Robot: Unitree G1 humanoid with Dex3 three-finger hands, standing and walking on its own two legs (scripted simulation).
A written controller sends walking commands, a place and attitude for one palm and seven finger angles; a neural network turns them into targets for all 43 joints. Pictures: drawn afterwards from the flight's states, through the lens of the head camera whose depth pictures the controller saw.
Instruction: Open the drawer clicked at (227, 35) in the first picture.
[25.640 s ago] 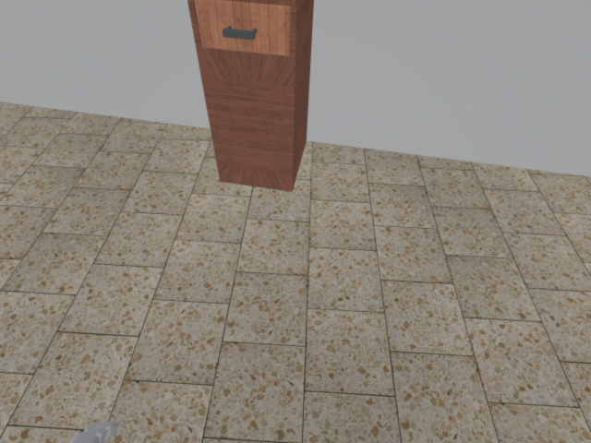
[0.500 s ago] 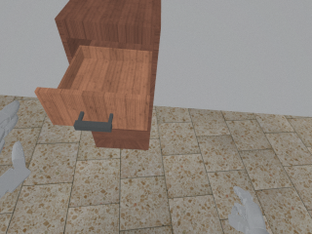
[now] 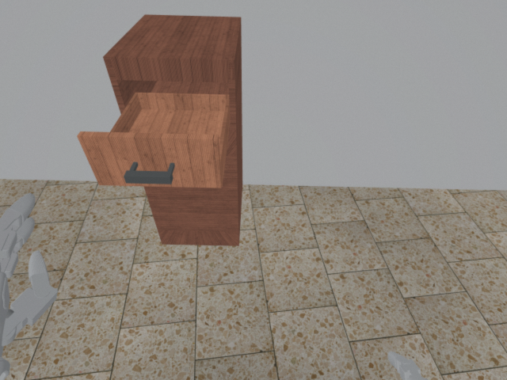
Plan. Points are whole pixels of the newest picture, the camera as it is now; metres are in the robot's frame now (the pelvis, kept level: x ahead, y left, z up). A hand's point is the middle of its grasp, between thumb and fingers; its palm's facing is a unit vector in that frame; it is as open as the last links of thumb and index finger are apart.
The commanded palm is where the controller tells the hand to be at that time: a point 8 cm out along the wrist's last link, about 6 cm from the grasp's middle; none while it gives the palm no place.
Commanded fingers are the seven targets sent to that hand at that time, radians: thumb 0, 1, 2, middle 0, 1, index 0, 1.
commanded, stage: stop stepping back and stand still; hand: left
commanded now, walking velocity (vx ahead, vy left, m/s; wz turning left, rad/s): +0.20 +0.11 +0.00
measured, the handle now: (151, 171) +0.59 +0.27 -0.02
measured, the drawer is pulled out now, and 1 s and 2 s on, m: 0.30 0.30 0.30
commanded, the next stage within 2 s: let the arm hang, fingers relaxed in 0.74 s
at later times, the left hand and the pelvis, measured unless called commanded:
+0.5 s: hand out of the picture +0.07 +0.18 +0.15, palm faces +0.42 -0.80 -0.43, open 7.4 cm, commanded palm +0.02 +0.24 +0.17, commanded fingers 0.00 0.90 0.90 -0.20 -0.30 -0.20 -0.30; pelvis -0.09 -0.05 -0.01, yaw +5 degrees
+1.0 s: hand out of the picture +0.05 +0.20 -0.06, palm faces +0.23 -0.88 -0.42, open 7.4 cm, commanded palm none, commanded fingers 0.00 0.90 0.90 -0.20 -0.30 -0.20 -0.30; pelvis -0.10 -0.05 -0.02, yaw +9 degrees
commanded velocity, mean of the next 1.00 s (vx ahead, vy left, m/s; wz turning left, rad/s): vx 0.12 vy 0.05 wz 0.00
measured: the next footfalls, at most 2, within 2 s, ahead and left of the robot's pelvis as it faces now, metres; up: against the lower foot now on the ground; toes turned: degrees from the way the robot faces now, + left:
left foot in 0.08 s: -0.03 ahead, +0.12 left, -0.01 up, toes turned +6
right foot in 0.32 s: +0.01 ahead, -0.11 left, -0.01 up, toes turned +2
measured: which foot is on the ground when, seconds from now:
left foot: up 0.00-0.06, down 0.08-0.30, up 0.32-0.62, down 0.64-0.80, up 0.82-1.00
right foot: down 0.00-0.10, up 0.12-0.30, down 0.32-1.00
